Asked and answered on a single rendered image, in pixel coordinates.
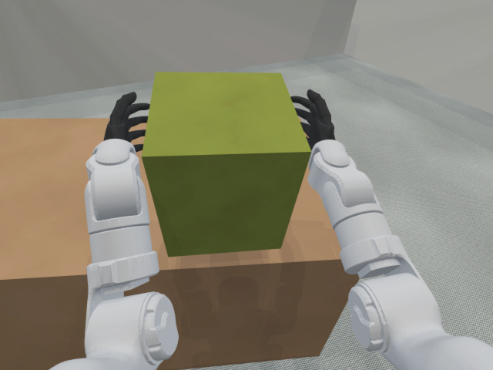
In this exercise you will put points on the carton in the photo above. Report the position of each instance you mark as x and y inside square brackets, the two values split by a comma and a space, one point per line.
[225, 156]

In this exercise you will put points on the left robot forearm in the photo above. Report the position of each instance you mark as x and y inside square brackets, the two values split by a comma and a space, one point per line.
[117, 218]

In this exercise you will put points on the robot left hand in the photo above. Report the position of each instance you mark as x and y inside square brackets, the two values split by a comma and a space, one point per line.
[119, 124]

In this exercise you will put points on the pedestal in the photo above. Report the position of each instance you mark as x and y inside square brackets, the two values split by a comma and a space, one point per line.
[230, 308]

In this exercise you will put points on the right robot forearm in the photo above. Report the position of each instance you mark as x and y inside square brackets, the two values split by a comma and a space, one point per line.
[368, 248]

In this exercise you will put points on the right robot upper arm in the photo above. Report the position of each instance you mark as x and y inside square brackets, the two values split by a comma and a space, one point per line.
[397, 317]

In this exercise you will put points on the left robot upper arm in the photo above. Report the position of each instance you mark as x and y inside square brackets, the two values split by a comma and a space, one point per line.
[135, 332]

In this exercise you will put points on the robot right hand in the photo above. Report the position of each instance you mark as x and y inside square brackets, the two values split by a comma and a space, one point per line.
[319, 118]

